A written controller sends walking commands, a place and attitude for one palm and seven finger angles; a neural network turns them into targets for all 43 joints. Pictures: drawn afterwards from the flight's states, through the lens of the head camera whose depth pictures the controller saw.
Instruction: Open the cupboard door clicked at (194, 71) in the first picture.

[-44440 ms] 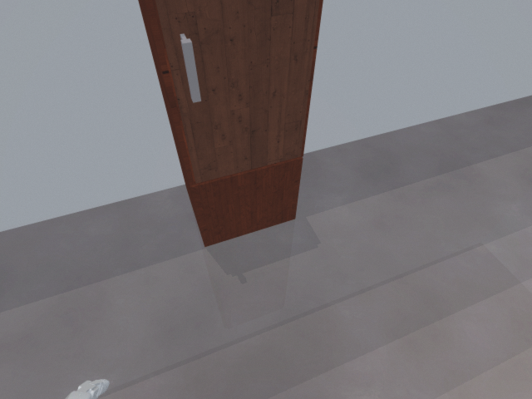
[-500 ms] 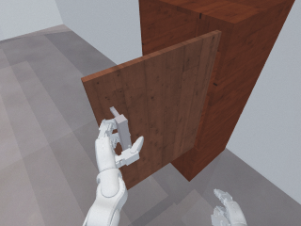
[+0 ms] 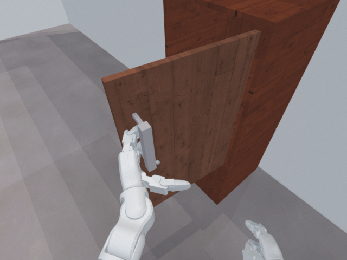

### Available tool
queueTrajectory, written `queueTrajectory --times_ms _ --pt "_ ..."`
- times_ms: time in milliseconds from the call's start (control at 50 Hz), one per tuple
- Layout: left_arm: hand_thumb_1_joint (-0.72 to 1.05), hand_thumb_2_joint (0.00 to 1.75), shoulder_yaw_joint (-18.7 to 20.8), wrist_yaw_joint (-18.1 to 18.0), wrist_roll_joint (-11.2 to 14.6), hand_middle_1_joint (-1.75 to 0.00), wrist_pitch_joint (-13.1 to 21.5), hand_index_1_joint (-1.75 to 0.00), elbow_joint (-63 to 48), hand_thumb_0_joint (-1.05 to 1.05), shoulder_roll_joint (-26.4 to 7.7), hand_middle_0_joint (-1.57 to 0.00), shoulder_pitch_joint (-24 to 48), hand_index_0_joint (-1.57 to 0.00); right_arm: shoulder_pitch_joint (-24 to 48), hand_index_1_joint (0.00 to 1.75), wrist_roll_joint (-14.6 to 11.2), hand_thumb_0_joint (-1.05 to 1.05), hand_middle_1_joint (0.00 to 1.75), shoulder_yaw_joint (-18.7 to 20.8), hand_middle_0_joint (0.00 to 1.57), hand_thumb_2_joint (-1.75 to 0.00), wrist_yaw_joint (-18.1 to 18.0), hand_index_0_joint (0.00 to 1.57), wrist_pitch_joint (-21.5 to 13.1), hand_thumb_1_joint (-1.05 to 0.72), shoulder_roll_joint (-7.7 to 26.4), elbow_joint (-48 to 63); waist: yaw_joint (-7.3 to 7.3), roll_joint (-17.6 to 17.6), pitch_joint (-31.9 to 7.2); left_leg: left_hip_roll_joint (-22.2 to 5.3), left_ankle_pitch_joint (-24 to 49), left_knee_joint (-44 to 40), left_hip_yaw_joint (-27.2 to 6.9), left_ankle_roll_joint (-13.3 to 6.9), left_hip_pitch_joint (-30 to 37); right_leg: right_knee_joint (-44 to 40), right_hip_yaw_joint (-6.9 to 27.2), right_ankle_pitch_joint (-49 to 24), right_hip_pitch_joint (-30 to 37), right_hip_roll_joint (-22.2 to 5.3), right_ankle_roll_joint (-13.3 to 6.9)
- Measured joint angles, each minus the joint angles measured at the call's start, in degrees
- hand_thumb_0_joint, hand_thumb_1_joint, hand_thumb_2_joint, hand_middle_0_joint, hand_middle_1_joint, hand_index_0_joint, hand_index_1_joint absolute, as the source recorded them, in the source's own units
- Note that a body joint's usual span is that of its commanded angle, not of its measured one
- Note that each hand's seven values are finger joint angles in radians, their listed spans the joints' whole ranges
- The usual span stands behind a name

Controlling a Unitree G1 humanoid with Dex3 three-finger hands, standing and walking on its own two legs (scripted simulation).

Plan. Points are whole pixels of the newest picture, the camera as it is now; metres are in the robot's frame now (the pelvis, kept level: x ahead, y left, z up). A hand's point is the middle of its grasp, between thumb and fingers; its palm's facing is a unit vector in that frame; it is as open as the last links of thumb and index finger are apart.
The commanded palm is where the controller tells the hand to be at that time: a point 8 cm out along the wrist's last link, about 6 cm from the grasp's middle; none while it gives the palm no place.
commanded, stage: slide the hand sideways off the handle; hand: left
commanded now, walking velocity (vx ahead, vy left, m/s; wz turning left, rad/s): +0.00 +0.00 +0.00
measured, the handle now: (143, 143) +0.35 +0.10 +0.10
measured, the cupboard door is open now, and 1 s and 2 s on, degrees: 83 85 85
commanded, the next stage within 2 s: draw the hand back to the body in 1.30 s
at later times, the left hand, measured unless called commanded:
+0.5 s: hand (153, 179) +0.26 +0.07 +0.10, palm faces -0.11 -0.99 +0.03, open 16.4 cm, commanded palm +0.23 +0.12 +0.09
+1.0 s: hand (132, 190) +0.24 +0.11 +0.09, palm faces -0.07 -1.00 -0.04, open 16.2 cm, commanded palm +0.20 +0.17 +0.09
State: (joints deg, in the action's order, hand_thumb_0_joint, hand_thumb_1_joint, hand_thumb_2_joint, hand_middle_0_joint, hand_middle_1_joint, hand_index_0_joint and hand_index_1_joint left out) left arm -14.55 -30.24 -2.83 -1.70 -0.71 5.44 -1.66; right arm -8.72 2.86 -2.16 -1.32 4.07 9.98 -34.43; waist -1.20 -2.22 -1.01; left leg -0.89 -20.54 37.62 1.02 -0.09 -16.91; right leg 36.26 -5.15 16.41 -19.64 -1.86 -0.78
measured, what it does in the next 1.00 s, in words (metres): stands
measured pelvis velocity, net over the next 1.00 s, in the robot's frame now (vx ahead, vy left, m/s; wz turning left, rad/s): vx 0.02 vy -0.01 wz -0.01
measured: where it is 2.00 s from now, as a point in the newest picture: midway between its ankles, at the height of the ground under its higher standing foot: outside the picture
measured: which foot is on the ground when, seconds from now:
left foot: down 0.00-1.00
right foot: down 0.00-1.00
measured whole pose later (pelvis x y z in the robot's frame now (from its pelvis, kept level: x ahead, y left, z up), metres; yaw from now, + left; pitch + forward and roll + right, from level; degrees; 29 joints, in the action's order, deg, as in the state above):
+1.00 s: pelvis +0.02 -0.01 +0.00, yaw +0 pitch +2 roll +0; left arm -2.2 6.6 9.0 5.4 -14.8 -9.0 -22.2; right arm -13.7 -0.8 -2.8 -2.5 -8.5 13.1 -30.2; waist -1.5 -2.7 -1.9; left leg -1.9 -22.7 39.0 0.9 0.9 -18.4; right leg 38.8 -5.1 19.1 -21.9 -0.9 -1.6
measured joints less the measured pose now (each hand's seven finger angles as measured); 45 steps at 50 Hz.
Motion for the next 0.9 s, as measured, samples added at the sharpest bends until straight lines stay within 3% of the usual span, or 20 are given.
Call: queueTrajectory --times_ms 140,200,240,300,340,420,500,600,760,900 --pt "-0.49 0.3 0.5 0.7 -0.7 -0.49 -0.1 -0.51 1.2 -0.01 0.1 -0.25 1.0 -0.25 0.2 0.3 -0.1 0.01 0.3 -0.1 0.2 -0.9 0.4 0.2 0.3 -0.9 -0.3 -0.1 -0.07 0.2 -0.1 0.1 0.4 -0.4 0.1 0.1 0.0 0.0 0.1 -0.2 -0.3 -0.1 -0.1" --pt "-0.49 0.3 1.6 11.1 -0.8 -0.45 2.8 -0.46 0.9 -0.01 -3.8 -0.23 -0.2 -0.18 -1.2 0.3 -0.8 0.01 0.3 -0.5 0.2 -0.9 0.0 0.2 -0.4 -0.9 0.1 1.0 -0.6 0.7 0.2 0.4 0.6 -0.4 0.0 0.0 -0.1 0.7 0.0 0.1 -0.5 -0.4 -0.2" --pt "-0.49 0.3 1.9 18.6 0.5 -0.41 4.6 -0.42 0.9 -0.01 -7.7 -0.22 -0.4 -0.14 -2.2 0.3 -1.5 0.01 0.3 -0.6 0.2 -0.9 -0.6 0.2 -1.3 -0.9 0.7 1.6 -0.96 0.4 0.4 0.5 0.5 -0.1 -0.2 0.0 -0.2 1.1 -0.2 0.3 -0.6 -0.6 -0.2" --pt "-0.49 0.3 2.8 28.3 5.2 -0.37 5.8 -0.37 1.0 -0.01 -11.5 -0.19 -0.2 -0.1 -3.1 0.3 -2.8 0.01 0.3 -1.1 0.2 -0.9 -1.4 0.2 -3.1 -0.9 1.9 1.7 -1.02 -0.4 0.7 0.6 0.4 0.4 -0.5 0.0 -0.2 1.2 -0.4 0.3 -0.3 -0.7 -0.1" --pt "-0.5 0.3 3.7 31.9 8.6 -0.35 5.4 -0.35 0.9 -0.01 -11.9 -0.18 -0.3 -0.09 -3.3 0.3 -3.4 0.01 0.3 -1.4 0.2 -0.9 -1.8 0.2 -4.4 -0.9 2.4 1.6 -0.82 -0.8 0.8 0.6 0.4 0.4 -0.5 -0.1 -0.2 1.0 -0.4 0.1 -0.2 -0.6 0.0" --pt "-0.5 0.3 5.4 32.2 11.1 -0.32 4.2 -0.32 -0.9 -0.01 -9.9 -0.16 -2.4 -0.11 -3.6 0.3 -3.9 0.01 0.3 -1.5 0.2 -0.9 -1.4 0.2 -6.9 -0.9 2.4 1.9 -0.47 -0.6 0.2 0.5 0.7 -0.2 0.1 -0.1 -0.2 0.8 0.2 -0.2 -0.6 -0.6 0.1" --pt "-0.5 0.3 5.1 30.0 9.0 -0.3 4.2 -0.31 -4.1 -0.01 -8.4 -0.14 -6.1 -0.12 -3.9 0.3 -3.7 0.01 0.3 -1.4 0.2 -0.9 -0.3 0.2 -8.3 -0.9 1.9 3.0 -0.32 0.0 -0.2 0.5 0.6 -0.4 0.7 0.0 -0.2 1.2 0.8 0.0 -1.1 -0.4 0.0" --pt "-0.5 0.3 5.3 29.8 7.2 -0.29 4.5 -0.3 -6.2 -0.01 -10.3 -0.13 -8.2 -0.14 -3.6 0.3 -3.3 0.01 0.3 -1.7 0.2 -0.9 0.0 0.2 -8.6 -0.9 1.6 3.8 -0.26 0.4 0.1 0.1 0.2 0.0 0.9 0.2 -0.3 1.8 1.0 0.5 -1.5 0.0 -0.3" --pt "-0.5 0.3 8.8 33.1 10.2 -0.31 4.7 -0.3 -8.9 -0.01 -12.7 -0.16 -11.9 -0.16 -3.6 0.3 -3.5 0.01 0.3 -1.7 0.2 -0.9 -0.9 0.2 -9.9 -0.9 2.1 3.7 -0.27 -0.1 0.0 -0.7 -0.4 0.0 0.5 0.7 -0.5 1.2 0.6 0.8 -1.4 0.7 -0.6" --pt "-0.5 0.3 10.9 35.3 11.2 -0.31 6.1 -0.31 -12.0 -0.01 -13.4 -0.17 -17.1 -0.18 -4.4 0.3 -3.6 0.01 0.3 -1.0 0.2 -0.9 -1.0 0.2 -11.6 -0.9 2.8 3.9 -0.25 -0.3 -0.6 -0.9 -1.3 0.6 0.2 0.9 -1.0 1.8 0.2 1.8 -1.8 0.8 -0.7"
